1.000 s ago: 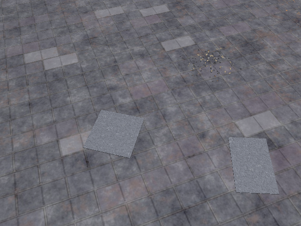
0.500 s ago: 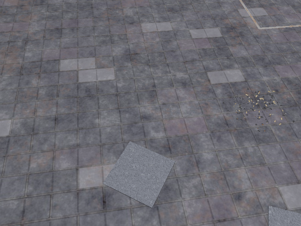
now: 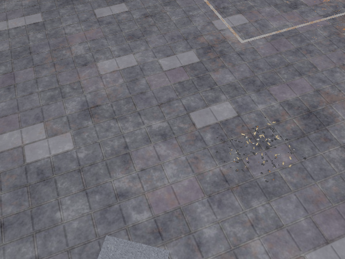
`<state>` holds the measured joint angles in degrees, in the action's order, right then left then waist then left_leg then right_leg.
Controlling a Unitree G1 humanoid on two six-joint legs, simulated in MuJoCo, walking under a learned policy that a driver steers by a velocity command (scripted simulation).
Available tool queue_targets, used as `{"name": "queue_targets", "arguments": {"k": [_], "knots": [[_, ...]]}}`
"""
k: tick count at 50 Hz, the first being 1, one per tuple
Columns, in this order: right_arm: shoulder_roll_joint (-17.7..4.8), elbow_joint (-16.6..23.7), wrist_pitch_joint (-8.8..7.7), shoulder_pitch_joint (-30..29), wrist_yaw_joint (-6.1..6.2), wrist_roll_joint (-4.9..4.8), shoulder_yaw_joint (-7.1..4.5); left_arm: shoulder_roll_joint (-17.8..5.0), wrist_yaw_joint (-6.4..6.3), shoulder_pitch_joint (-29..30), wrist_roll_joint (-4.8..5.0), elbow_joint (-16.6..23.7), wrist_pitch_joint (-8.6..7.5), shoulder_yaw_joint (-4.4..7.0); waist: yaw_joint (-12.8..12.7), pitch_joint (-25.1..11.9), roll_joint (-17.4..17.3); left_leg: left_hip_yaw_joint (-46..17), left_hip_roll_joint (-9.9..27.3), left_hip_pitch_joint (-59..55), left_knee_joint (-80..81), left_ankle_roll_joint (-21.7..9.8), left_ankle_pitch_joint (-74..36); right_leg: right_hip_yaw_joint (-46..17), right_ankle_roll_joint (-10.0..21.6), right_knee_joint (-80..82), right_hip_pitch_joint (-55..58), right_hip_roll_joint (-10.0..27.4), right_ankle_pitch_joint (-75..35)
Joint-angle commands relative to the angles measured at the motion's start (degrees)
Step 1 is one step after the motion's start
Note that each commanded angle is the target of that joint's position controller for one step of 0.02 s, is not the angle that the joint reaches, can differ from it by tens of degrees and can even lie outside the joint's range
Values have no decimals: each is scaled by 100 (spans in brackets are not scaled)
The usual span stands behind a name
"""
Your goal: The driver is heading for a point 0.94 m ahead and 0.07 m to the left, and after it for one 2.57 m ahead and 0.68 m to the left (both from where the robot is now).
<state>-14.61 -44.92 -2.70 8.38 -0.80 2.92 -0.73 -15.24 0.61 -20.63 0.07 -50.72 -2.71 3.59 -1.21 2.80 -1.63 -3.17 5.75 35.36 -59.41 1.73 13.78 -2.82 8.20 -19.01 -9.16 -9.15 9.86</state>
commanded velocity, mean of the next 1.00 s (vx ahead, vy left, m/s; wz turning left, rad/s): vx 0.50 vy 0.00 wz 0.03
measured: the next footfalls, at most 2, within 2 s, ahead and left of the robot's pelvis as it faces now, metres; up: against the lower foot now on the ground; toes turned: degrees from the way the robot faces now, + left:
left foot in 0.30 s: +0.35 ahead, +0.11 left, +0.00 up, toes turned -8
right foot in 0.80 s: +0.57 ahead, -0.11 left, +0.00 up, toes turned -1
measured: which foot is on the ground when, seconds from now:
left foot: up 0.00-0.28, down 0.30-0.82, up 0.84-1.00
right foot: down 0.00-0.30, up 0.32-0.78, down 0.80-1.00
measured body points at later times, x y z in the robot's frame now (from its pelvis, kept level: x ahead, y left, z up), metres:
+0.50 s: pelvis +0.28 +0.05 +0.00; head +0.30 +0.06 +0.45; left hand +0.40 +0.30 -0.13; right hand +0.30 -0.23 -0.12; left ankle +0.31 +0.12 -0.74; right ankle +0.24 -0.08 -0.66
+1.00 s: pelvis +0.52 -0.02 +0.00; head +0.54 -0.04 +0.45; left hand +0.59 +0.25 -0.11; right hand +0.60 -0.30 -0.13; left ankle +0.49 +0.11 -0.66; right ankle +0.53 -0.11 -0.74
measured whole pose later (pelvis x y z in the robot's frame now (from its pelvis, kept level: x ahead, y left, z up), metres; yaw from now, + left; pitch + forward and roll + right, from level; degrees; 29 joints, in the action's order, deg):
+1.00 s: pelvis +0.52 -0.02 +0.00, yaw +5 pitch +1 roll +0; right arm -16.9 -48.5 -0.6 16.9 -1.9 1.7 -4.4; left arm -13.7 -0.5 -14.6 -1.4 -46.7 -5.0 1.9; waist 0.5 1.0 -2.8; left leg -1.0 1.6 29.7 -62.9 -3.1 16.6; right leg 7.0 2.9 -20.4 -10.7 -0.6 10.7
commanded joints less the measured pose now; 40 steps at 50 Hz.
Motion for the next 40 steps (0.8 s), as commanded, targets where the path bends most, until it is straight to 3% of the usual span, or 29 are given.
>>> {"name": "queue_targets", "arguments": {"k": [1,4,9,11,13,14,15,16,17,18,19,20,22,24,26,31,35,37,38,39,40], "knots": [[-446,445,44,-262,-15,-2,-90,-866,-42,-304,28,284,-75,206,-26,-49,386,318,-84,248,694,197,-682,-1346,557,741,-20,1378,-1943],[-421,641,27,-792,-43,-43,-55,-889,-71,-634,19,252,-35,225,-281,-130,481,299,-209,386,1383,201,-1176,-1444,352,524,440,1328,-2201],[-387,877,-69,-1404,-86,-84,27,-782,-146,-955,-79,162,-46,168,-517,-70,561,413,-409,223,2388,-60,-1335,-1544,311,285,1131,1551,-2822],[-495,833,-117,-1123,-76,-93,-4,-849,-185,-757,-102,180,-75,163,-297,-86,612,352,-494,-414,2797,-278,-1111,-1586,199,114,1145,1696,-3171],[-754,510,-175,-134,7,-110,-125,-969,-169,-513,-113,197,-120,169,151,-467,607,439,-793,-1728,3111,-522,-674,-1439,21,-779,1074,1577,-4371],[-888,306,-239,638,76,-92,-189,-963,-126,-426,-88,190,-148,153,554,-872,403,342,-638,-2790,3411,-688,-874,-1182,-81,-1754,751,1322,-4179],[-1253,239,-276,1528,176,21,-277,-644,-85,-471,-56,355,-191,55,838,-1623,-113,-967,573,-4120,3400,-993,-198,-943,-178,-3236,-97,1042,-2461],[-1742,109,-187,1694,163,32,-446,-223,-66,-1423,108,301,-150,-13,422,-2171,-1511,-3624,1946,-5343,3876,-1923,-112,-312,-431,-5027,-1811,-4,1854],[-1227,139,-113,1367,95,-142,-387,-745,-119,-1078,-132,194,-103,39,376,-1503,-471,-3964,1732,-4711,4239,-1839,719,-481,-354,-5422,-2478,381,1830],[-841,215,-115,880,69,-188,-300,-746,-74,-470,-165,296,-104,54,306,-689,-25,-3005,1453,-3861,4378,-1702,707,-508,-364,-5307,-2521,588,1285],[-625,199,-138,642,44,-144,-247,-648,-35,-160,-163,385,-115,19,230,-375,117,-2365,1162,-3343,4536,-1554,142,-443,-380,-5062,-2442,755,996],[-553,125,-171,657,54,-141,-219,-612,7,-32,-188,419,-79,18,150,-214,-58,-1849,913,-3051,4632,-1426,-414,-373,-404,-4843,-2351,887,921],[-507,-57,-257,819,45,-189,-201,-485,72,-149,-242,381,21,-23,6,-256,-363,-1290,637,-2777,4779,-1315,-1101,-245,-502,-4545,-2049,973,834],[-558,-212,-331,1051,16,-252,-217,-416,108,-5,-288,427,62,-51,-31,-259,-372,-1080,562,-2778,4897,-1405,-1519,-43,-589,-4305,-2185,1084,715],[-609,-336,-322,1251,13,-284,-240,-337,129,514,-310,605,66,-100,37,-107,-332,-982,488,-2786,5073,-1503,-1604,172,-730,-3868,-2531,1261,403],[-708,-561,-241,1714,39,-283,-306,-142,147,1712,-225,986,14,-252,321,61,-293,-756,219,-2723,5047,-1393,-1829,417,-993,-2182,-2370,1205,-478],[-798,-645,-194,1950,51,-240,-353,-251,78,2163,-155,1154,-46,-261,437,-34,-330,-969,335,-2983,4590,-1313,-2362,403,-949,-1568,-1969,1026,-549],[-890,-605,-169,1827,76,-214,-399,-384,30,2001,-139,1161,-99,-218,287,-99,-374,-1188,422,-3013,4270,-1207,-2427,308,-844,-1266,-1508,968,-225],[-939,-575,-158,1723,83,-217,-424,-456,-1,1673,-139,1076,-137,-182,116,-193,-360,-1244,392,-2932,3975,-1135,-2492,317,-777,-1012,-1010,893,-81],[-910,-552,-161,1644,71,-246,-422,-583,-56,1056,-174,879,-203,-115,-169,-472,-131,-1096,145,-2713,3256,-1015,-2585,301,-657,-619,-102,872,-139],[-703,-426,-187,1569,47,-308,-377,-946,-138,262,-300,745,-283,-2,-492,-1050,377,-784,-255,-2094,1964,-870,-1892,-481,-413,-392,1081,1670,347]]}}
